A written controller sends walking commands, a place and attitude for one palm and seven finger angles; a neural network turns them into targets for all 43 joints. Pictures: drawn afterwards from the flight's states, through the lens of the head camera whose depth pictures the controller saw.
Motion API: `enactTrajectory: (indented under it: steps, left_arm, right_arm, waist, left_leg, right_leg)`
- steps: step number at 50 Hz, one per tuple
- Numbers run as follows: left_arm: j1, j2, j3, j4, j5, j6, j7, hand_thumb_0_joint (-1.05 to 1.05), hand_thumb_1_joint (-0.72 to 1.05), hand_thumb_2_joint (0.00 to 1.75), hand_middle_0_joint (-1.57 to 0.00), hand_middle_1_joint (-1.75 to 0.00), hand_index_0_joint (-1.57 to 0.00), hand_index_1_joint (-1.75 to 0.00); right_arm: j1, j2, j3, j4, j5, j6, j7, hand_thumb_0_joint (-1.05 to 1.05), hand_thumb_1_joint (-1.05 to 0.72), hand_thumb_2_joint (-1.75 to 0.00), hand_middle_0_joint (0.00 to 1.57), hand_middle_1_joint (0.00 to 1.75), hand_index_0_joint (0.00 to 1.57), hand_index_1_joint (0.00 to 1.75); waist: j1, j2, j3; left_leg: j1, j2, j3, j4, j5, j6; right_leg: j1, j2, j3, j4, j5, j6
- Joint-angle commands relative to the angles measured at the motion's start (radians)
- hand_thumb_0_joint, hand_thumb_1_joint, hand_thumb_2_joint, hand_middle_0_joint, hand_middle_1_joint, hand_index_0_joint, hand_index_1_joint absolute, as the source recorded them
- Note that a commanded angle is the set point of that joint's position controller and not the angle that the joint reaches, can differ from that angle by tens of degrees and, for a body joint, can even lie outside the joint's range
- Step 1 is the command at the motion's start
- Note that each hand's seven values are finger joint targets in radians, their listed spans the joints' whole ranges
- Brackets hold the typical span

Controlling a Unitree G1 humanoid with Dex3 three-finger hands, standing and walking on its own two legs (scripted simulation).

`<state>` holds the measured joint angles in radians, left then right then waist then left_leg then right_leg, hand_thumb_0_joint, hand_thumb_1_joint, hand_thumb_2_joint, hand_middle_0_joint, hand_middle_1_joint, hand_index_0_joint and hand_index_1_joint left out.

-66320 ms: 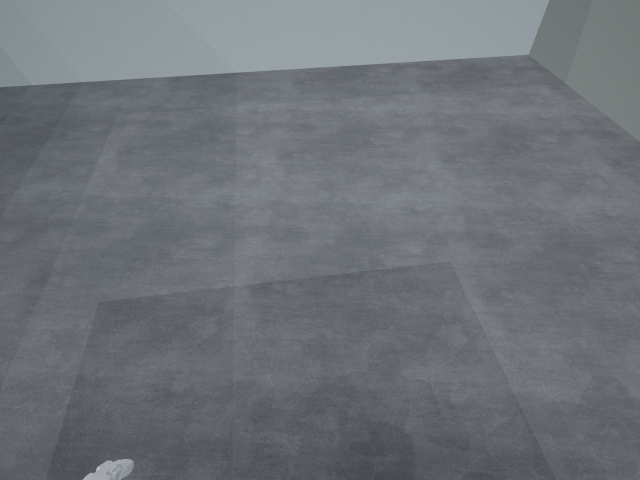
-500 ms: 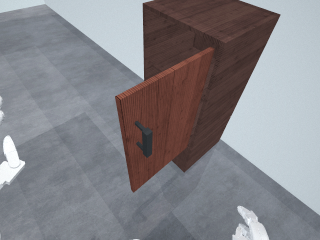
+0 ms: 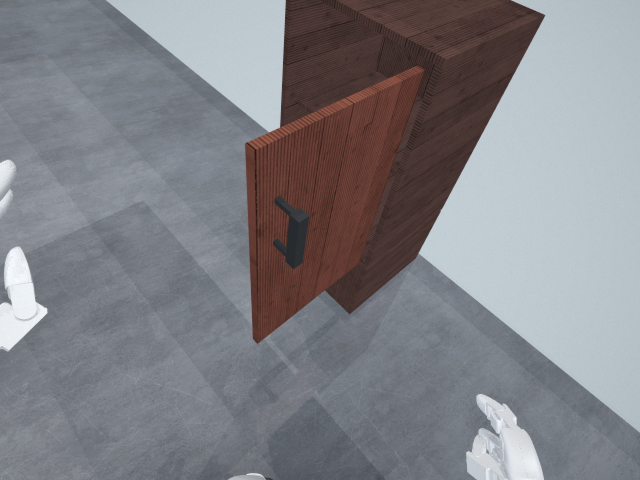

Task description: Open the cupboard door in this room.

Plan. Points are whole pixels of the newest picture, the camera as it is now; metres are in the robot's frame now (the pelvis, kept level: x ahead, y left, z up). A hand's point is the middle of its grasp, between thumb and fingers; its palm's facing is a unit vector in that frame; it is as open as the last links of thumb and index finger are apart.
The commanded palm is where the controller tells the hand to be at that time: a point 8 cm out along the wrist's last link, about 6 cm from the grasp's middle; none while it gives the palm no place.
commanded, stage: step back with the hand held close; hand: left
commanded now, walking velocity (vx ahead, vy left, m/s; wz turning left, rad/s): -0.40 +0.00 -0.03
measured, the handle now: (288, 232) +0.48 +0.08 -0.02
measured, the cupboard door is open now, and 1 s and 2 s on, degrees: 91 91 91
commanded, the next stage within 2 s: stop stepping back and stand still in 0.38 s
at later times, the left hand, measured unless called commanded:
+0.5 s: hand out of the picture +0.07 +0.22 +0.19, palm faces +0.31 -0.85 -0.42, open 7.4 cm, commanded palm +0.04 +0.27 +0.18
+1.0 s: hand out of the picture -0.06 +0.26 +0.17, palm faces +0.45 -0.80 -0.40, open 7.4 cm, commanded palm -0.13 +0.29 +0.18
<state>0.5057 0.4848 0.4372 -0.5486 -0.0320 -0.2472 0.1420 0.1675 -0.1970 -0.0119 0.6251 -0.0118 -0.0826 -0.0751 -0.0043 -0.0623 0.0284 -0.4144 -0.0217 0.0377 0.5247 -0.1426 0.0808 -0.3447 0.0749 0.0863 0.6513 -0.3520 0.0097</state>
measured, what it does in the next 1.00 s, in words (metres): walks backwards: right foot, then left foot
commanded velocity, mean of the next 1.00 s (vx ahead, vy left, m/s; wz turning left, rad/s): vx -0.02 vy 0.04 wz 0.04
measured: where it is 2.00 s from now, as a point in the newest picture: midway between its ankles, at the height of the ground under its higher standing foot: outside the picture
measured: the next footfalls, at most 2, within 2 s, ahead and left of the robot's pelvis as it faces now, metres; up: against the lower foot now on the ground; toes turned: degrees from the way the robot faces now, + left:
right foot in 0.34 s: -0.23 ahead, -0.12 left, +0.00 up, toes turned -7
left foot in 0.50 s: -0.02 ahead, +0.05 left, +0.00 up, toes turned -8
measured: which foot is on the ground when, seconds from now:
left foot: down 0.00-0.32, up 0.34-0.48, down 0.50-0.74, up 0.76-1.00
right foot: up 0.00-0.32, down 0.34-0.50, up 0.52-0.74, down 0.76-1.00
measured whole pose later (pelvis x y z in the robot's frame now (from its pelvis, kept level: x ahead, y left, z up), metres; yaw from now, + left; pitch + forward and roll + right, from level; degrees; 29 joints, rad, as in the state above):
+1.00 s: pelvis -0.29 +0.00 +0.01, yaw -4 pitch +3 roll +3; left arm 0.45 0.36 0.40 -0.34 -0.02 -0.18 0.16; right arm 0.29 -0.25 -0.02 0.70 -0.02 -0.11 -0.11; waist 0.01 -0.05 -0.11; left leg -0.38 0.05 0.07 0.76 -0.36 0.02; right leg -0.28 -0.09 -0.10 0.47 -0.23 -0.02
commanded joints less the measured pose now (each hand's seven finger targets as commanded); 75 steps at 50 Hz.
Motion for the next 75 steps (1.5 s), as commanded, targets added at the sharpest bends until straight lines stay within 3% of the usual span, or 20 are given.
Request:
enactTrajectory:
  steps: [1,13,18,22,23,25,29,34,36,38,39,41,45,51,55,59,64,66,67,75]
  left_arm:
    - [0.008,0.139,0.141,-0.212,-0.016,-0.071,0.011,0.00,0.90,0.90,-0.20,-0.30,-0.20,-0.30]
    - [0.005,0.154,0.130,-0.275,-0.058,-0.002,0.027,0.00,0.90,0.90,-0.20,-0.30,-0.20,-0.30]
    - [-0.039,0.297,0.237,-0.303,-0.034,-0.052,0.049,0.00,0.90,0.90,-0.20,-0.30,-0.20,-0.30]
    - [-0.087,0.155,0.103,-0.181,-0.006,-0.004,0.001,0.00,0.90,0.90,-0.20,-0.30,-0.20,-0.30]
    - [-0.115,0.144,0.083,-0.167,-0.012,-0.001,-0.006,0.00,0.90,0.90,-0.20,-0.30,-0.20,-0.30]
    - [-0.104,0.139,0.058,-0.148,-0.019,-0.004,-0.011,0.00,0.90,0.90,-0.20,-0.30,-0.20,-0.30]
    - [-0.010,0.193,0.168,-0.126,-0.023,-0.015,0.008,0.00,0.90,0.90,-0.20,-0.30,-0.20,-0.30]
    - [0.137,0.212,0.211,-0.360,-0.011,-0.012,0.021,0.00,0.90,0.90,-0.20,-0.30,-0.20,-0.30]
    - [0.183,0.178,0.190,-0.316,-0.006,0.003,0.021,0.00,0.90,0.90,-0.20,-0.30,-0.20,-0.30]
    - [0.089,0.197,0.182,-0.291,-0.004,0.028,0.022,0.00,0.90,0.90,-0.20,-0.30,-0.20,-0.30]
    - [-0.017,0.213,0.212,-0.269,-0.009,0.016,0.023,0.00,0.90,0.90,-0.20,-0.30,-0.20,-0.30]
    - [-0.104,0.173,0.181,-0.082,-0.008,0.009,-0.003,0.00,0.90,0.90,-0.20,-0.30,-0.20,-0.30]
    - [-0.139,0.090,0.041,0.090,0.016,0.006,-0.003,0.00,0.90,0.90,-0.20,-0.30,-0.20,-0.30]
    - [-0.067,0.074,0.032,-0.107,0.021,0.009,0.043,0.00,0.90,0.90,-0.20,-0.30,-0.20,-0.30]
    - [-0.151,0.178,0.123,-0.301,0.036,-0.039,0.052,0.00,0.90,0.90,-0.20,-0.30,-0.20,-0.30]
    - [-0.107,0.153,0.132,-0.251,0.035,-0.031,0.038,0.00,0.90,0.90,-0.20,-0.30,-0.20,-0.30]
    - [0.058,0.068,0.097,-0.014,0.003,0.011,0.028,0.00,0.90,0.90,-0.20,-0.30,-0.20,-0.30]
    - [0.039,0.128,0.126,-0.015,0.006,0.030,0.032,0.00,0.90,0.90,-0.20,-0.30,-0.20,-0.30]
    - [0.022,-0.088,-0.263,0.620,0.104,0.192,-0.109,0.00,0.90,0.90,-0.20,-0.30,-0.20,-0.30]
    - [-0.227,-0.123,-0.345,0.926,0.062,0.257,-0.124,0.00,0.90,0.90,-0.20,-0.30,-0.20,-0.30]
  right_arm:
    - [-0.044,-0.142,-0.054,-0.139,-0.018,-0.089,0.003,0.00,-0.90,-0.90,0.20,0.30,0.20,0.30]
    - [-0.076,-0.117,-0.034,-0.121,-0.020,-0.092,0.008,0.00,-0.90,-0.90,0.20,0.30,0.20,0.30]
    - [-0.116,-0.103,0.011,-0.117,-0.029,-0.081,0.013,0.00,-0.90,-0.90,0.20,0.30,0.20,0.30]
    - [-0.112,-0.088,0.030,-0.112,0.009,-0.055,-0.024,0.00,-0.90,-0.90,0.20,0.30,0.20,0.30]
    - [-0.120,-0.108,0.030,-0.105,0.014,-0.052,-0.031,0.00,-0.90,-0.90,0.20,0.30,0.20,0.30]
    - [-0.079,-0.155,-0.004,-0.092,-0.005,-0.088,-0.011,0.00,-0.90,-0.90,0.20,0.30,0.20,0.30]
    - [-0.069,-0.153,-0.036,-0.124,-0.003,-0.122,0.004,0.00,-0.90,-0.90,0.20,0.30,0.20,0.30]
    - [-0.077,-0.119,-0.027,-0.192,-0.002,-0.090,0.019,0.00,-0.90,-0.90,0.20,0.30,0.20,0.30]
    - [-0.066,-0.108,-0.036,-0.184,-0.005,-0.072,0.020,0.00,-0.90,-0.90,0.20,0.30,0.20,0.30]
    - [-0.053,-0.126,-0.051,-0.146,0.008,-0.043,0.014,0.00,-0.90,-0.90,0.20,0.30,0.20,0.30]
    - [-0.060,-0.149,-0.054,-0.101,-0.020,-0.037,0.011,0.00,-0.90,-0.90,0.20,0.30,0.20,0.30]
    - [-0.024,-0.106,-0.045,-0.084,-0.011,-0.030,0.010,0.00,-0.90,-0.90,0.20,0.30,0.20,0.30]
    - [-0.045,-0.135,-0.042,-0.072,0.003,-0.074,-0.034,0.00,-0.90,-0.90,0.20,0.30,0.20,0.30]
    - [-0.002,-0.117,-0.035,-0.120,-0.009,-0.107,-0.048,0.00,-0.90,-0.90,0.20,0.30,0.20,0.30]
    - [-0.006,-0.132,-0.038,-0.143,-0.004,-0.112,-0.029,0.00,-0.90,-0.90,0.20,0.30,0.20,0.30]
    - [-0.002,-0.111,-0.036,-0.100,0.011,-0.137,0.002,0.00,-0.90,-0.90,0.20,0.30,0.20,0.30]
    - [-0.001,-0.123,-0.036,-0.120,0.014,-0.090,0.004,0.00,-0.90,-0.90,0.20,0.30,0.20,0.30]
    - [-0.011,-0.103,-0.038,-0.139,0.026,-0.069,0.009,0.00,-0.90,-0.90,0.20,0.30,0.20,0.30]
    - [-0.044,-0.132,-0.032,-0.019,0.017,-0.025,0.092,0.00,-0.90,-0.90,0.20,0.30,0.20,0.30]
    - [0.108,-0.075,-0.018,0.063,-0.018,0.108,0.094,0.00,-0.90,-0.90,0.20,0.30,0.20,0.30]
  waist:
    - [0.017,0.240,-0.206]
    - [0.021,0.324,-0.272]
    - [0.044,-0.086,-0.093]
    - [-0.019,-0.061,-0.076]
    - [-0.033,0.079,-0.055]
    - [0.011,0.354,-0.166]
    - [0.026,0.240,-0.170]
    - [0.034,0.418,-0.172]
    - [0.037,0.289,-0.113]
    - [0.011,-0.201,0.012]
    - [-0.007,-0.127,0.047]
    - [-0.051,-0.110,-0.063]
    - [-0.013,0.072,0.015]
    - [0.000,-0.196,-0.107]
    - [-0.015,0.320,-0.081]
    - [-0.002,0.386,0.015]
    - [0.005,0.184,-0.059]
    - [-0.005,-0.181,-0.090]
    - [0.028,-0.170,-0.085]
    - [-0.046,-0.163,-0.021]
  left_leg:
    - [0.041,0.380,-0.297,-0.290,0.146,0.074]
    - [0.145,0.212,-0.085,-0.420,-0.246,-0.108]
    - [-0.081,-0.019,-0.042,0.557,-0.359,-0.151]
    - [0.058,-0.032,0.053,0.115,-0.104,-0.124]
    - [0.205,-0.032,0.023,-0.087,0.119,-0.121]
    - [0.326,0.350,-0.411,-0.211,0.772,0.032]
    - [0.047,0.283,-0.394,-0.389,-0.375,0.045]
    - [-0.245,0.147,-0.151,-0.475,-0.596,-0.064]
    - [-0.337,0.068,-0.064,-0.216,-0.527,-0.107]
    - [-0.241,-0.037,-0.086,0.640,-0.283,-0.128]
    - [-0.283,-0.011,-0.134,0.797,-0.217,-0.132]
    - [-0.223,0.056,-0.077,0.821,-0.089,-0.128]
    - [-0.185,0.071,0.022,0.420,-0.154,-0.079]
    - [0.170,0.015,0.113,-0.144,-0.260,-0.035]
    - [0.451,0.372,-0.336,-0.238,0.232,0.089]
    - [0.228,0.307,-0.108,-0.234,0.105,0.066]
    - [-0.005,0.223,0.008,0.003,-0.096,0.002]
    - [-0.167,0.043,0.057,0.399,-0.350,-0.062]
    - [-0.302,0.125,-0.058,0.540,-0.568,-0.077]
    - [0.135,0.023,0.059,0.163,-0.223,-0.085]
  right_leg:
    - [0.086,0.014,0.018,0.387,-0.177,-0.009]
    - [0.240,0.028,-0.201,-0.164,-0.192,-0.061]
    - [-0.066,-0.485,0.237,-0.476,0.420,-0.237]
    - [0.154,-0.215,-0.146,-0.116,0.964,-0.073]
    - [0.064,-0.162,-0.165,-0.001,0.835,-0.027]
    - [-0.070,-0.019,-0.050,0.381,-0.277,0.004]
    - [0.056,-0.039,-0.031,0.390,-0.163,-0.003]
    - [0.428,0.049,-0.245,0.138,-0.192,-0.032]
    - [0.466,-0.034,-0.151,-0.171,-0.255,-0.078]
    - [-0.151,-0.509,0.476,-0.622,-0.495,-0.197]
    - [-0.254,-0.552,0.495,-0.652,-0.499,-0.222]
    - [-0.200,-0.410,0.196,-0.548,-0.532,-0.140]
    - [-0.007,-0.359,0.111,-0.453,-0.250,-0.115]
    - [0.134,-0.259,0.012,-0.331,-0.232,-0.088]
    - [-0.306,-0.084,-0.186,0.302,-0.180,0.002]
    - [-0.164,-0.138,-0.174,0.191,-0.020,-0.001]
    - [0.270,-0.065,-0.213,-0.139,0.046,-0.014]
    - [0.301,-0.345,0.287,-0.352,0.076,-0.142]
    - [0.242,-0.564,0.237,-0.243,0.536,-0.209]
    - [-0.021,-0.283,-0.090,-0.229,0.214,-0.139]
